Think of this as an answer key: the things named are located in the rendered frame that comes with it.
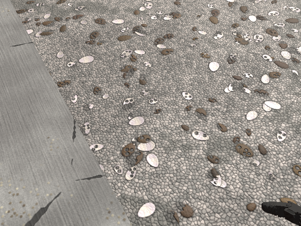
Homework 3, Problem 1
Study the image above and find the robot right hand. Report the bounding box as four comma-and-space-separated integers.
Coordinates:
261, 201, 301, 226

